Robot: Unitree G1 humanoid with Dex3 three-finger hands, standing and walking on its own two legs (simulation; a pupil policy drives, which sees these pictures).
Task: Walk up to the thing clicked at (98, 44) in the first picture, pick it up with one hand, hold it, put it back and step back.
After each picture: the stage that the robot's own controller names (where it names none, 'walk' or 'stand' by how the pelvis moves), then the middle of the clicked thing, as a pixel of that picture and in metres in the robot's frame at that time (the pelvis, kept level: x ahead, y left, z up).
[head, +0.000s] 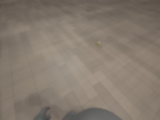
stand; (98, 44) +1.70 -0.15 -0.72
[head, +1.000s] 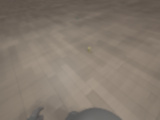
walk; (89, 49) +1.57 +0.18 -0.69
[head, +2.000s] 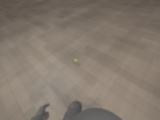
walk; (75, 62) +1.01 +0.37 -0.72
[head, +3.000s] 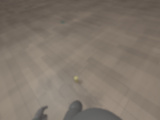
walk; (76, 79) +0.66 +0.30 -0.72
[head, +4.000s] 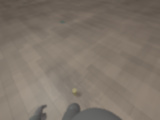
walk; (74, 91) +0.44 +0.23 -0.71
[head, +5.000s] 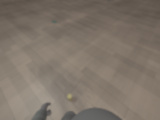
stand; (69, 97) +0.36 +0.22 -0.72
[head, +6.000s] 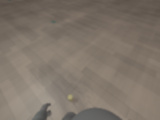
stand; (70, 98) +0.35 +0.22 -0.72
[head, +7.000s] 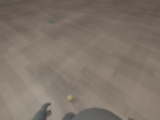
stand; (69, 98) +0.34 +0.23 -0.73
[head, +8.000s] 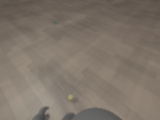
stand; (70, 98) +0.36 +0.21 -0.73
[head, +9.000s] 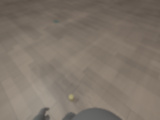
stand; (71, 97) +0.35 +0.21 -0.73
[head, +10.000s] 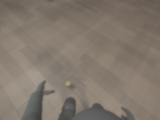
go down; (68, 84) +0.39 +0.21 -0.66
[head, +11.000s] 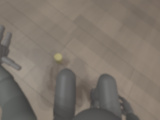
go down; (58, 58) +0.43 +0.27 -0.29
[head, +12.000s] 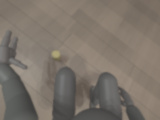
close in; (56, 56) +0.43 +0.28 -0.28
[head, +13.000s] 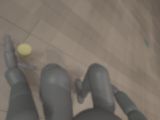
close in; (25, 52) +0.41 +0.31 -0.22
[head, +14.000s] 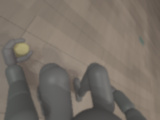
close; (21, 51) +0.40 +0.31 -0.22
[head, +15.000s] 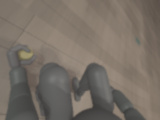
lift; (25, 55) +0.38 +0.29 -0.23
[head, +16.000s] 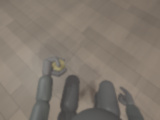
lift; (59, 67) +0.32 +0.22 -0.03
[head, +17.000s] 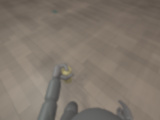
hold; (67, 75) +0.31 +0.17 -0.01
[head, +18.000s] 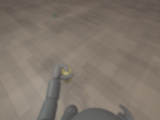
hold; (67, 75) +0.32 +0.17 -0.01
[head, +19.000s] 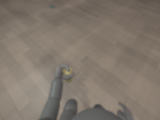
crouch; (68, 74) +0.33 +0.16 -0.04
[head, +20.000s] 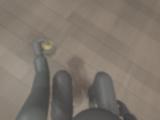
crouch; (49, 49) +0.46 +0.26 -0.10
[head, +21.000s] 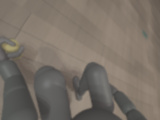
lower; (13, 49) +0.41 +0.33 -0.22
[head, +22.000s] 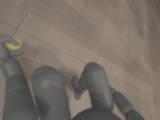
lower; (15, 48) +0.42 +0.32 -0.22
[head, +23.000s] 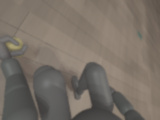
lower; (16, 48) +0.42 +0.32 -0.23
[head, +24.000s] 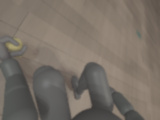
lower; (16, 48) +0.42 +0.32 -0.23
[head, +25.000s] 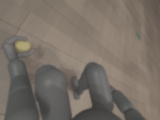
open; (22, 49) +0.42 +0.29 -0.23
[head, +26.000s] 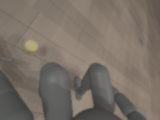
stand; (30, 48) +0.41 +0.28 -0.23
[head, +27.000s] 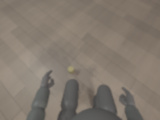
walk; (71, 70) +0.43 +0.20 -0.48
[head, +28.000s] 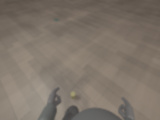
stand; (73, 95) +0.39 +0.18 -0.66
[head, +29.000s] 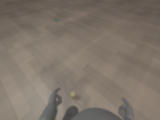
stand; (72, 95) +0.39 +0.19 -0.67
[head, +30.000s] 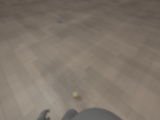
stand; (75, 95) +0.40 +0.17 -0.71
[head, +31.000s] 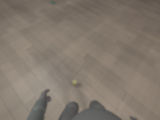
walk; (74, 82) +0.44 +0.13 -0.71
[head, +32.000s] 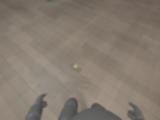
walk; (75, 67) +0.68 +0.21 -0.70
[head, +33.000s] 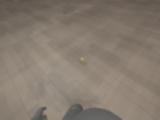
stand; (82, 60) +1.00 +0.23 -0.70
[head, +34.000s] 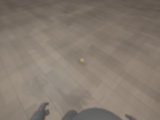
stand; (81, 61) +1.00 +0.17 -0.72
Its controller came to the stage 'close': yes
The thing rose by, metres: 0.71
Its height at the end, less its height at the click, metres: +0.00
